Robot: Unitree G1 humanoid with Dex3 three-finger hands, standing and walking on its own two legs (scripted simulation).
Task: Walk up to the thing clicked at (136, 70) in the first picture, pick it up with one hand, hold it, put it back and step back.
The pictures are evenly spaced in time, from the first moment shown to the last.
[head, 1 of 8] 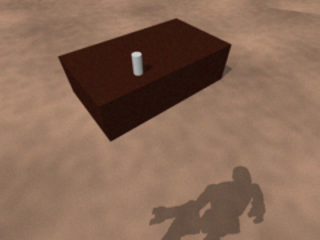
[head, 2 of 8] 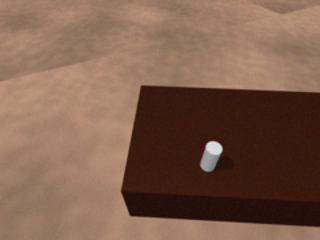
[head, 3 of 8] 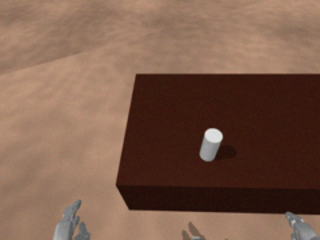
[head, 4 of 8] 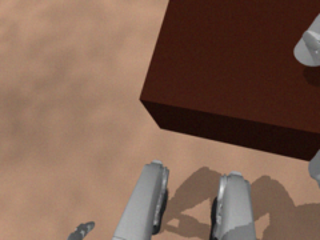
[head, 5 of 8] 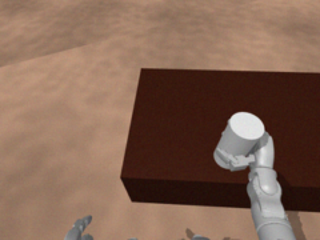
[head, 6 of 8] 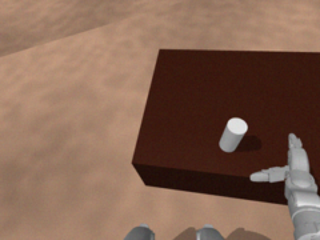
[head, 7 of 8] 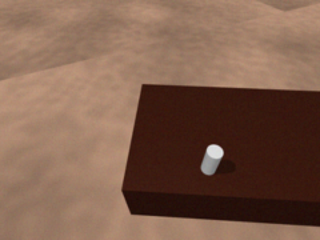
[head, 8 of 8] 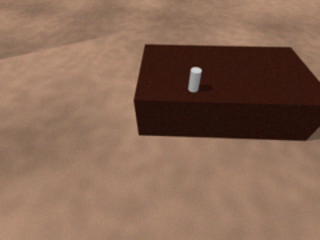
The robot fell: no
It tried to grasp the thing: yes
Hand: right
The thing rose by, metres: 0.33
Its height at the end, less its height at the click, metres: +0.00
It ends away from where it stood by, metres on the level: 0.02
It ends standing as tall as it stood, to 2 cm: yes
